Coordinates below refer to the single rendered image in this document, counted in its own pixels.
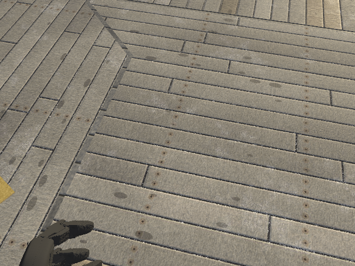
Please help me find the robot left hand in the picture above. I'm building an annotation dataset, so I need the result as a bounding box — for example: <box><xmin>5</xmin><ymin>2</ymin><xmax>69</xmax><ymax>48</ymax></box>
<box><xmin>19</xmin><ymin>219</ymin><xmax>103</xmax><ymax>266</ymax></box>

